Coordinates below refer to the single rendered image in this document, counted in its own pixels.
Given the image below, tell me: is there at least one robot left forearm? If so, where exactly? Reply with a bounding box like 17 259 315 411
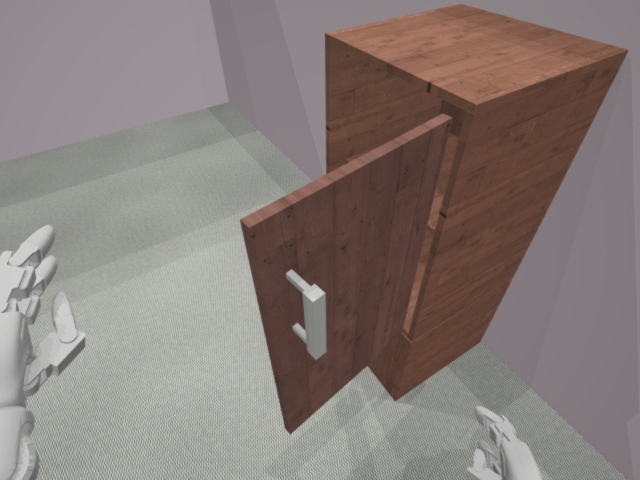
0 406 40 480

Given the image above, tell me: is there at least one handle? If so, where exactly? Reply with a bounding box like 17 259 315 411
286 269 326 360

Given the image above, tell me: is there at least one robot right hand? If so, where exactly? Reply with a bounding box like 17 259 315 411
467 406 543 480

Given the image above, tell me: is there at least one robot left hand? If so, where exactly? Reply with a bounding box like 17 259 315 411
0 225 85 408

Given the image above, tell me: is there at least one cupboard door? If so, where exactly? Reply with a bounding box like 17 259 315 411
240 114 452 434

